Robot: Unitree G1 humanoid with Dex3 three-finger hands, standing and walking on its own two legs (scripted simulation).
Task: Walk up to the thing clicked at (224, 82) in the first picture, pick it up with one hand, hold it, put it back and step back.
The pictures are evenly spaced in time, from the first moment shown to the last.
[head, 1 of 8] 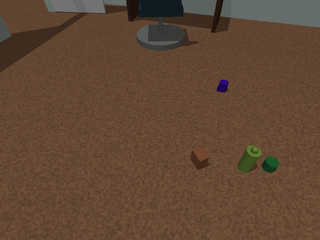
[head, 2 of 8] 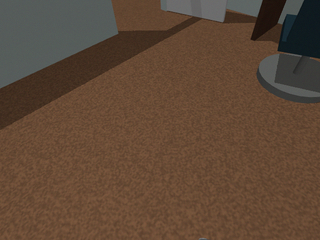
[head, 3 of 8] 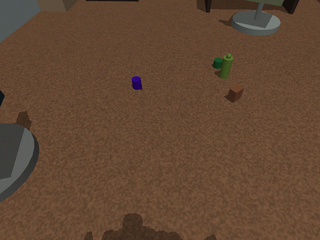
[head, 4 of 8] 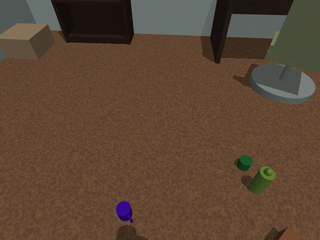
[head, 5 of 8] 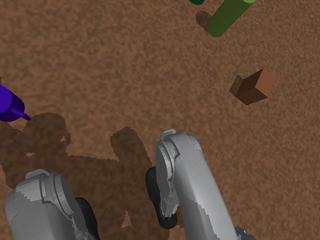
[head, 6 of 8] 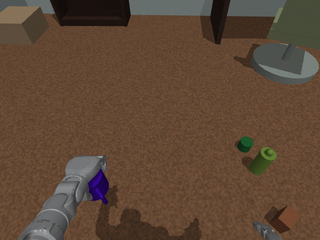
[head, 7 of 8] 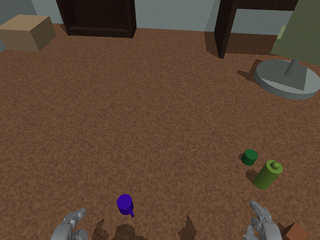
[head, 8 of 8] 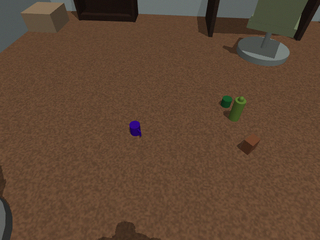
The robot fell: no
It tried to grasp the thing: yes
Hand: left
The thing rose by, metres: 0.66
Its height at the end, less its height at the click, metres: +0.00
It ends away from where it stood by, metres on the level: 0.01
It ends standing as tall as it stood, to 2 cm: yes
